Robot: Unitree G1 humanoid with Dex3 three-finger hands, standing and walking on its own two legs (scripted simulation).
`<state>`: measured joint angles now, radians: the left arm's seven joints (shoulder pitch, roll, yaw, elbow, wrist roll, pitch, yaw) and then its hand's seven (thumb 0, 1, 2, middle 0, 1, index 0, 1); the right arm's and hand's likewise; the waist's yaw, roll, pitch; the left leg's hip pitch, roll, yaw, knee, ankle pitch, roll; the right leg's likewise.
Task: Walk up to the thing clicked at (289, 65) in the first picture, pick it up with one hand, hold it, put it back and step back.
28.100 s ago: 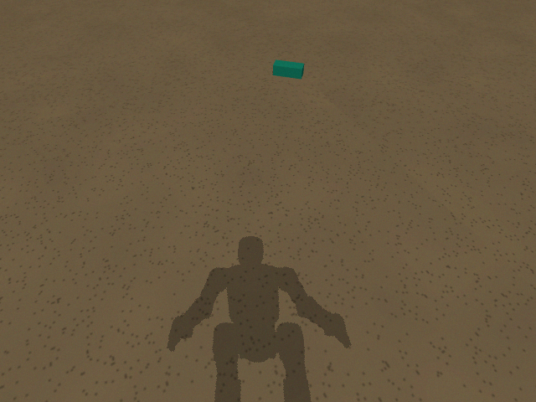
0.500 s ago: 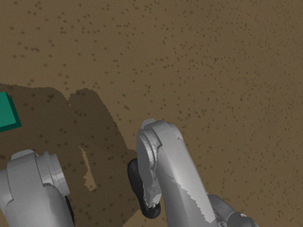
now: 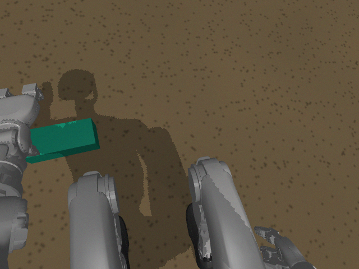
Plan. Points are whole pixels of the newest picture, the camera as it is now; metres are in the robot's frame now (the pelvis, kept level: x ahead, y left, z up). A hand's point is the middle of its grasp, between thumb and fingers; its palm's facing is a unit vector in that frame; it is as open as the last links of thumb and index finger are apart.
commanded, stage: withdraw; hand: left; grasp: from above
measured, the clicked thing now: (61, 140) +0.46 +0.30 -0.32
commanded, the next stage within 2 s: home in 0.36 s
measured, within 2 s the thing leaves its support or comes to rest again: neither
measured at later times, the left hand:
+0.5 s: hand (42, 131) +0.45 +0.30 -0.19, palm faces -0.38 -0.04 -0.92, open 14.0 cm
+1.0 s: hand (9, 165) +0.33 +0.27 -0.01, palm faces -0.31 -0.58 -0.75, open 8.4 cm
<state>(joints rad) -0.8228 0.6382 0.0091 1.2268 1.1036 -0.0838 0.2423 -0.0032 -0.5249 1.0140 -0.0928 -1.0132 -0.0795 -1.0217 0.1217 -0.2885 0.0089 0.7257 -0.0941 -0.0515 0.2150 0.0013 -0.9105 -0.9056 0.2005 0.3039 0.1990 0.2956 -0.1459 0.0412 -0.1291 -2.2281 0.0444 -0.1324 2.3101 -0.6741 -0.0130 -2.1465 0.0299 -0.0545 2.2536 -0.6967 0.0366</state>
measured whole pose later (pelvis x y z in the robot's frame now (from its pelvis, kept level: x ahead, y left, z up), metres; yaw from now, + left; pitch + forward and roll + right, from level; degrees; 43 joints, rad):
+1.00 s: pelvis +0.00 +0.00 +0.11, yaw +3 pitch +33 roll -6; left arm -0.30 0.47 0.02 0.56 0.60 0.03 0.06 0.00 0.67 0.88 -0.21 -0.36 -0.21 -0.36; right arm 0.13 -0.28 -0.04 0.64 0.01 -0.01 0.07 0.00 -0.91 -0.90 0.20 0.30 0.20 0.30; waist -0.06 0.03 -0.20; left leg -1.90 0.04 -0.09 1.96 -0.64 -0.01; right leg -1.82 0.01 -0.04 1.91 -0.67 0.03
